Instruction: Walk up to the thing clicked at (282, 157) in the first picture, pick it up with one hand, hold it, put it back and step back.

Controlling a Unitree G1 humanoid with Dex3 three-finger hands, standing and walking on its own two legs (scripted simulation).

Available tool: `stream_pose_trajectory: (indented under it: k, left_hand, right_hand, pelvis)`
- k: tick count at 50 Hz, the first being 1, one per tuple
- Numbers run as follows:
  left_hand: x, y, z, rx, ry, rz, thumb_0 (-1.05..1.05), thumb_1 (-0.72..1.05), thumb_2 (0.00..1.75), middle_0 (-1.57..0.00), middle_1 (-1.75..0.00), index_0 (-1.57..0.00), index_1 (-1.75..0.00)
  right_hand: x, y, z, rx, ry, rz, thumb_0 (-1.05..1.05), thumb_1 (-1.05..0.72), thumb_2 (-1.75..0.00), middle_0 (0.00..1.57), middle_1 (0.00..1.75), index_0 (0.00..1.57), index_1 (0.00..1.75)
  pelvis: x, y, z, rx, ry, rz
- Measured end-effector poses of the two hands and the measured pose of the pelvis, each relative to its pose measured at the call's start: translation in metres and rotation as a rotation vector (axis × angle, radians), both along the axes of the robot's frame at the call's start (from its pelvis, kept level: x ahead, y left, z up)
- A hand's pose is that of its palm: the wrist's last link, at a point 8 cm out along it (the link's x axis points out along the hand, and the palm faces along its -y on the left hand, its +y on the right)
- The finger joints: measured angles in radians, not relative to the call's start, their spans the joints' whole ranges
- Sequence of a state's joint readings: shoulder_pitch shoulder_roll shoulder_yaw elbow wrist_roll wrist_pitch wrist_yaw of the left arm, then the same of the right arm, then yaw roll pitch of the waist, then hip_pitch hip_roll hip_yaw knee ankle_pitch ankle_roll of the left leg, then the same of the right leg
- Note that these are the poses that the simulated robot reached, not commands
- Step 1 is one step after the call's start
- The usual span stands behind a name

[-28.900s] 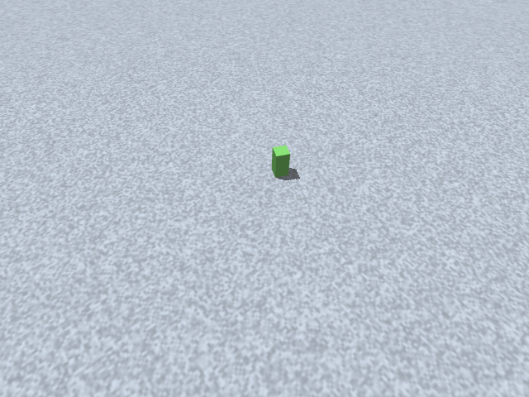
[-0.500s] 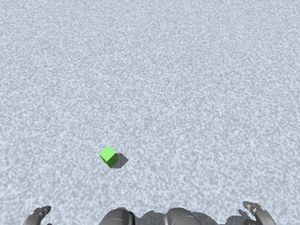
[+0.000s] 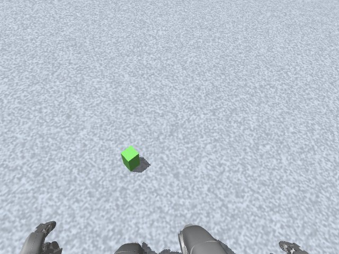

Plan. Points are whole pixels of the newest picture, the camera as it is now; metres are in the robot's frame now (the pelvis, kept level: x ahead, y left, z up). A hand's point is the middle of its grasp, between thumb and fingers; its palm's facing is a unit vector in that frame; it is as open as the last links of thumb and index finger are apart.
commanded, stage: step back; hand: left
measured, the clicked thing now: (130, 158) +0.62 +0.17 -0.68
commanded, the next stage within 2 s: none
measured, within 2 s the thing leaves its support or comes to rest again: neither
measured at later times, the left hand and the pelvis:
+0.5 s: hand out of the picture -0.05 +0.24 -0.13, palm faces -0.05 -0.90 -0.42, open 7.4 cm; pelvis -0.16 -0.03 +0.00, yaw -2 degrees
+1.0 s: hand out of the picture -0.26 +0.22 -0.16, palm faces -0.09 -0.91 -0.40, open 7.4 cm; pelvis -0.35 -0.05 -0.01, yaw -4 degrees
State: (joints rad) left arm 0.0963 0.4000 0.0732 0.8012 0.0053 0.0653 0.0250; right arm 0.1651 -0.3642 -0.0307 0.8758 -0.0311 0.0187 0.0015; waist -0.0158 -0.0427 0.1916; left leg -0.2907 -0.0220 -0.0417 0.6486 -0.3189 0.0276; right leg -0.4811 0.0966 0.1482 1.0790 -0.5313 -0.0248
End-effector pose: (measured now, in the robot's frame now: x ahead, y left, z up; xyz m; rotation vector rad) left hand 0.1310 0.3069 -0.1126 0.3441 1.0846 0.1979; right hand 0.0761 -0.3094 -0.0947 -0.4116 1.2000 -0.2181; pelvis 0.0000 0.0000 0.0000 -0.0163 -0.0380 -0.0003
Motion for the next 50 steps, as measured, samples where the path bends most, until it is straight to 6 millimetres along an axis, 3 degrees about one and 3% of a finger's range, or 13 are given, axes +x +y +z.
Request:
stream_pose_trajectory:
  k: [5, 10, 14, 19, 25, 30, 35, 43, 50]
  left_hand:
    - [-0.041, 0.000, 0.000, -0.003, 0.040, -0.006, 0.00, 0.91, 0.90, -0.20, -0.30, -0.20, -0.30]
    - [-0.082, -0.007, -0.003, 0.015, 0.087, -0.029, 0.01, 0.91, 0.90, -0.20, -0.30, -0.20, -0.30]
    - [-0.117, -0.019, -0.005, 0.035, 0.092, -0.039, 0.00, 0.91, 0.90, -0.20, -0.30, -0.20, -0.30]
    - [-0.166, -0.032, 0.009, 0.038, 0.104, -0.029, 0.01, 0.91, 0.90, -0.21, -0.30, -0.20, -0.30]
    - [-0.186, -0.028, 0.019, 0.063, 0.046, -0.022, 0.01, 0.90, 0.90, -0.21, -0.30, -0.20, -0.30]
    - [-0.198, -0.015, 0.007, 0.046, -0.039, -0.023, 0.01, 0.90, 0.90, -0.21, -0.30, -0.20, -0.30]
    - [-0.230, -0.015, 0.002, 0.015, -0.017, 0.000, 0.00, 0.91, 0.90, -0.20, -0.30, -0.20, -0.30]
    - [-0.308, -0.024, -0.002, 0.005, 0.072, -0.025, 0.00, 0.91, 0.90, -0.20, -0.30, -0.20, -0.30]
    - [-0.389, -0.045, -0.005, 0.040, 0.133, -0.033, 0.00, 0.91, 0.90, -0.20, -0.30, -0.20, -0.30]
  right_hand:
    - [-0.017, 0.000, 0.009, -0.008, -0.051, -0.006, 0.01, -0.90, -0.90, 0.21, 0.30, 0.21, 0.30]
    - [-0.037, -0.012, 0.006, -0.005, -0.118, -0.006, 0.01, -0.90, -0.90, 0.21, 0.30, 0.21, 0.30]
    - [-0.062, -0.031, -0.010, 0.009, -0.141, -0.020, 0.00, -0.90, -0.90, 0.21, 0.30, 0.21, 0.30]
    - [-0.104, -0.041, -0.015, 0.027, -0.105, -0.063, 0.01, -0.91, -0.90, 0.21, 0.30, 0.21, 0.30]
    - [-0.165, -0.037, -0.019, 0.028, -0.021, -0.047, 0.01, -0.91, -0.90, 0.21, 0.30, 0.20, 0.30]
    - [-0.208, -0.024, -0.024, 0.009, 0.034, -0.017, 0.01, -0.91, -0.90, 0.21, 0.30, 0.20, 0.30]
    - [-0.245, -0.013, -0.010, 0.015, 0.031, -0.008, 0.01, -0.91, -0.90, 0.21, 0.30, 0.21, 0.30]
    - [-0.270, -0.027, 0.007, -0.011, -0.087, -0.002, 0.01, -0.90, -0.90, 0.21, 0.30, 0.21, 0.30]
    - [-0.311, -0.063, -0.011, 0.000, -0.149, -0.016, 0.00, -0.90, -0.90, 0.21, 0.30, 0.21, 0.30]
  pelvis:
    - [-0.027, -0.002, 0.005, -0.012, 0.009, -0.030]
    - [-0.061, -0.011, -0.001, -0.006, 0.005, -0.064]
    - [-0.091, -0.023, -0.012, -0.007, -0.002, -0.082]
    - [-0.122, -0.028, -0.005, 0.028, -0.010, -0.074]
    - [-0.158, -0.026, -0.002, 0.035, 0.005, -0.032]
    - [-0.197, -0.017, -0.013, 0.032, 0.000, 0.015]
    - [-0.232, -0.016, -0.005, 0.013, -0.013, 0.006]
    - [-0.289, -0.027, 0.001, -0.007, 0.008, -0.050]
    - [-0.350, -0.049, -0.013, -0.015, 0.004, -0.076]
